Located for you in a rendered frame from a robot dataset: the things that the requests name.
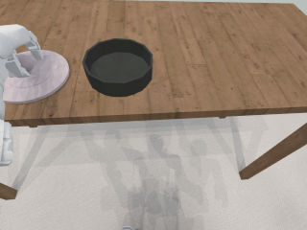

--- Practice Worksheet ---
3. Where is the left robot hand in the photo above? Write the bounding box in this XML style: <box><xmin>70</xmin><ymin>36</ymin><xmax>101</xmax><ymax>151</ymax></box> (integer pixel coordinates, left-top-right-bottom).
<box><xmin>0</xmin><ymin>24</ymin><xmax>43</xmax><ymax>78</ymax></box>

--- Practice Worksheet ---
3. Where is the table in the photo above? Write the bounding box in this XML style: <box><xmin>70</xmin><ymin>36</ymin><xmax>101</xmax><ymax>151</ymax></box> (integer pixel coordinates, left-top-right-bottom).
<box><xmin>0</xmin><ymin>0</ymin><xmax>307</xmax><ymax>200</ymax></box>

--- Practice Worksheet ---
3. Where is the left robot upper arm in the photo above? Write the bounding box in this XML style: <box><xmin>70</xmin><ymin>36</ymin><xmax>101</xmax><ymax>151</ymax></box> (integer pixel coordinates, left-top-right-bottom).
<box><xmin>0</xmin><ymin>119</ymin><xmax>13</xmax><ymax>230</ymax></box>

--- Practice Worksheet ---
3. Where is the robot left forearm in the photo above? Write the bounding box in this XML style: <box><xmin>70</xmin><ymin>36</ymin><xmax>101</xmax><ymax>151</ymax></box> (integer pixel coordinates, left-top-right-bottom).
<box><xmin>0</xmin><ymin>32</ymin><xmax>13</xmax><ymax>120</ymax></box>

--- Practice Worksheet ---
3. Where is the pot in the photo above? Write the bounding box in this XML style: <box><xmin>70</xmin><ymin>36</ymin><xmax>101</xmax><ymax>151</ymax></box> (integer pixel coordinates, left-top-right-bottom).
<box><xmin>82</xmin><ymin>38</ymin><xmax>153</xmax><ymax>98</ymax></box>

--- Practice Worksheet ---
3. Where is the knob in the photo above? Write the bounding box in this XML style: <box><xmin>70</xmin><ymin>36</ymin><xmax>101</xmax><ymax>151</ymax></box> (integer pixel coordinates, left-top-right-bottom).
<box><xmin>16</xmin><ymin>54</ymin><xmax>35</xmax><ymax>72</ymax></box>

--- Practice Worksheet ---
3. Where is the lid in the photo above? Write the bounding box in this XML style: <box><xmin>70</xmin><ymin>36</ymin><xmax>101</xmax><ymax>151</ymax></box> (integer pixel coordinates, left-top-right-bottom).
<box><xmin>2</xmin><ymin>50</ymin><xmax>70</xmax><ymax>104</ymax></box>

